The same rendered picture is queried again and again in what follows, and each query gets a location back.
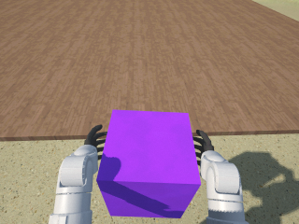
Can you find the right robot forearm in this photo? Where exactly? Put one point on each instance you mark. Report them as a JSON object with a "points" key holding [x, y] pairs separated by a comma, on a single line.
{"points": [[223, 189]]}

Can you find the carton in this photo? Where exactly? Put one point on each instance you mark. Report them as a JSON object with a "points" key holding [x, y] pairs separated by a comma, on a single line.
{"points": [[148, 166]]}

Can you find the right robot hand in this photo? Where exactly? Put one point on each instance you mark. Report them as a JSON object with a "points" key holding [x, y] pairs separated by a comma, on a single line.
{"points": [[206, 144]]}

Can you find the left robot forearm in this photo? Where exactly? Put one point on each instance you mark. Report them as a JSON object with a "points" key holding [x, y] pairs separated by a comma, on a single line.
{"points": [[74, 186]]}

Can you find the left robot hand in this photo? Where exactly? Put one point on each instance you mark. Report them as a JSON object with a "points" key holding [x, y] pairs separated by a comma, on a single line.
{"points": [[93, 135]]}

